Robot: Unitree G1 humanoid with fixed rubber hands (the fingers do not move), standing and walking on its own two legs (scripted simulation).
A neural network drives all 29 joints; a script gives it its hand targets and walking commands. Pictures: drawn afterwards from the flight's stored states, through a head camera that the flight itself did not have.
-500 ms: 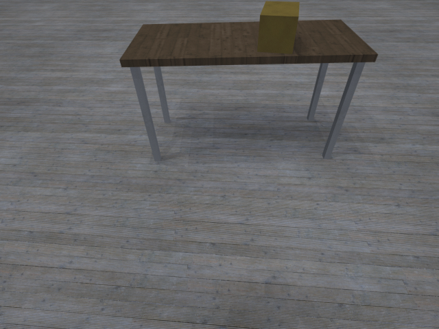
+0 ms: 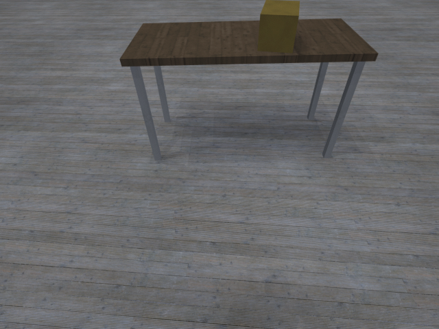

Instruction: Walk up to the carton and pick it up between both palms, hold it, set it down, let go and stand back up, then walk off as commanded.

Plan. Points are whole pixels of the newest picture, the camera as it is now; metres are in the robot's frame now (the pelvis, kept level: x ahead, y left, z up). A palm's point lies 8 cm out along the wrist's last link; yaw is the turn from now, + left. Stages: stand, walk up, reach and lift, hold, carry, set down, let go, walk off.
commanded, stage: stand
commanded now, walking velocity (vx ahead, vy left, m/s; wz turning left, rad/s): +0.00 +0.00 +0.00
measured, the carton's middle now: (278, 25) +1.49 -0.33 +0.03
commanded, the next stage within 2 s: walk up in 0.70 s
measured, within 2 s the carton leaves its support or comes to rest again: neither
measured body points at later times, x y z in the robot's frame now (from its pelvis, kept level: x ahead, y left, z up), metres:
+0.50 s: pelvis +0.00 +0.00 +0.00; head +0.00 +0.00 +0.45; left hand +0.07 +0.26 -0.14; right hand +0.09 -0.27 -0.13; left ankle +0.04 +0.12 -0.73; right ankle +0.04 -0.12 -0.73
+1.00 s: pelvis +0.01 +0.00 +0.00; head -0.01 -0.01 +0.45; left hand +0.08 +0.27 -0.13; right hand +0.09 -0.28 -0.13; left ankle +0.04 +0.12 -0.73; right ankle +0.03 -0.12 -0.72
